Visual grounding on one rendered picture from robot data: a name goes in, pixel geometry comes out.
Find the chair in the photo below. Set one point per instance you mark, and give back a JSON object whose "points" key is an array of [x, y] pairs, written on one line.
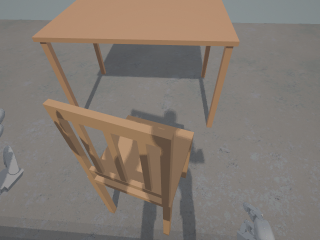
{"points": [[144, 159]]}

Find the robot right hand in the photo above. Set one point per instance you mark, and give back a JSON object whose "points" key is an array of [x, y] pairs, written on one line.
{"points": [[260, 230]]}

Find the table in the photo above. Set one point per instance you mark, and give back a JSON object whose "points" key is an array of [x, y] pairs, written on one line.
{"points": [[142, 22]]}

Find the robot left hand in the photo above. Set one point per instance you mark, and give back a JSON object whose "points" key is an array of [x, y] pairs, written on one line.
{"points": [[11, 173]]}

